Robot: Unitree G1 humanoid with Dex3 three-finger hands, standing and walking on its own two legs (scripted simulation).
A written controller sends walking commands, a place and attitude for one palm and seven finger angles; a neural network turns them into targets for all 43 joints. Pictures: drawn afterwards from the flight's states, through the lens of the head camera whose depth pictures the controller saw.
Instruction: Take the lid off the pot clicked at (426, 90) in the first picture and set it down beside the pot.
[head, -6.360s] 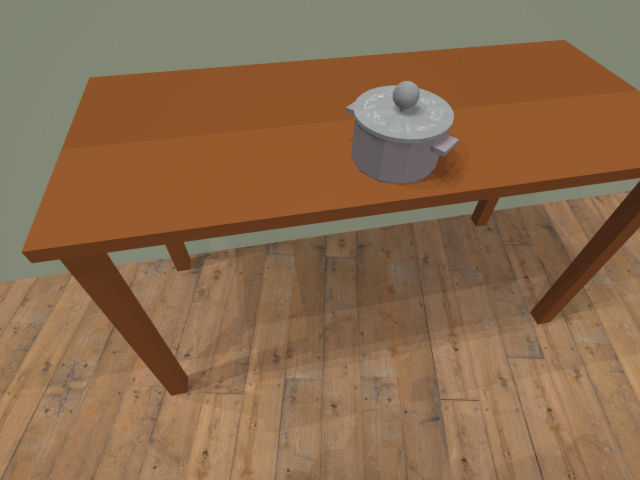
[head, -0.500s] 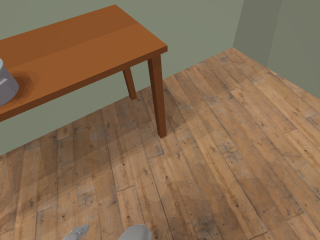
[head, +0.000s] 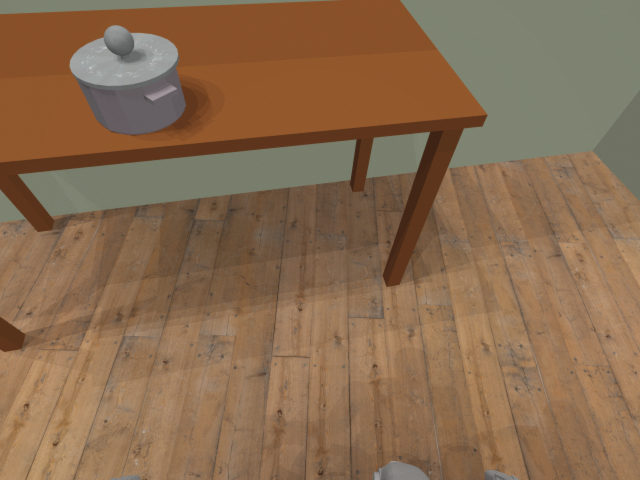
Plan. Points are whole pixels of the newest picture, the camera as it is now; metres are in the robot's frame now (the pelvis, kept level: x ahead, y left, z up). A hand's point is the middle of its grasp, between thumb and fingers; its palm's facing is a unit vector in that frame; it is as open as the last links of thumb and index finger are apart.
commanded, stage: turn to face it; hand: left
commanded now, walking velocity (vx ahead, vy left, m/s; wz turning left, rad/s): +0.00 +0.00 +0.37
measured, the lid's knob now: (119, 40) +0.75 +0.42 +0.12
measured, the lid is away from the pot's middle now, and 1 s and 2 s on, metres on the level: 0.00 0.00 0.00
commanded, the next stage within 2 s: take the last steps up to it in 0.28 s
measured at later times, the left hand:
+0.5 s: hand out of the picture +0.02 +0.15 -0.15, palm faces +0.23 -0.94 -0.24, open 7.3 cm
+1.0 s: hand out of the picture +0.11 +0.26 -0.17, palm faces +0.29 -0.94 -0.19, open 7.4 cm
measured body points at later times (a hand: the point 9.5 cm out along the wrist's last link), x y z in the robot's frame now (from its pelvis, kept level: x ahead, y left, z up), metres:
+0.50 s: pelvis +0.02 -0.04 +0.00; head +0.05 -0.05 +0.45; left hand +0.01 +0.20 -0.13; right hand +0.13 -0.28 -0.15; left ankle -0.03 +0.11 -0.68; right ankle +0.03 -0.14 -0.74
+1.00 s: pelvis +0.11 +0.06 +0.00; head +0.13 +0.07 +0.45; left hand +0.10 +0.31 -0.15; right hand +0.13 -0.17 -0.15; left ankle +0.00 +0.10 -0.74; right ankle +0.24 -0.04 -0.67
